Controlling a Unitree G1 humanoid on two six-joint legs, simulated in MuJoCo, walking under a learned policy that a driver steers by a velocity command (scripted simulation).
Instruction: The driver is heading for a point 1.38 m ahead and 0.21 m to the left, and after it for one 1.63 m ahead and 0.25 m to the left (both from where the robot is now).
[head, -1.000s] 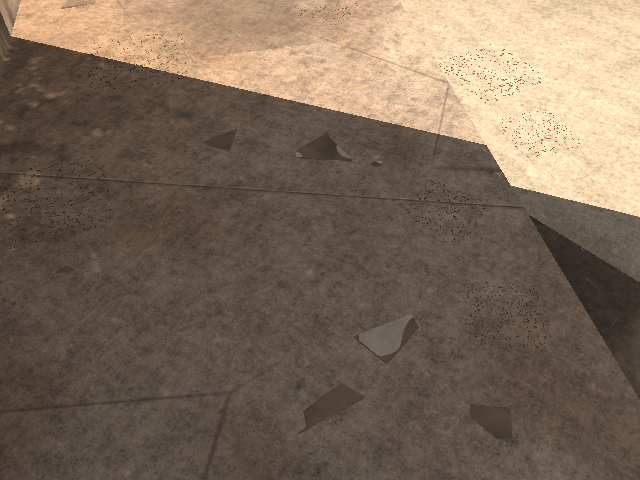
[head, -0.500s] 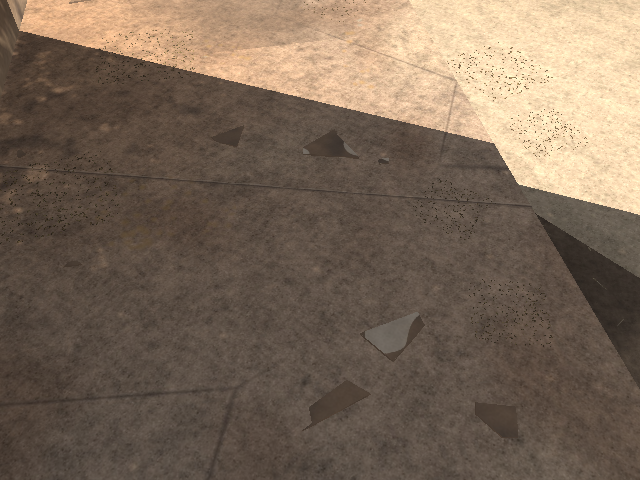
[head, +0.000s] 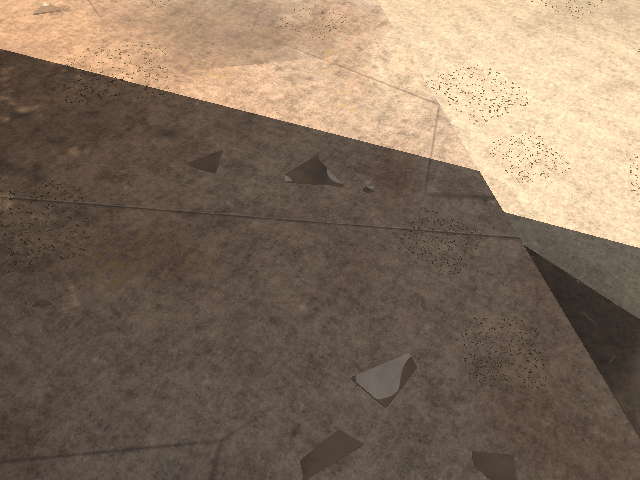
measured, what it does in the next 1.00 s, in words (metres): walks ahead, turning left: right foot, then left foot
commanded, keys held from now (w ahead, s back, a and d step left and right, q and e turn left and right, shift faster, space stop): no key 0.40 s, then q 0.54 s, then w+q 0.02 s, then w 0.04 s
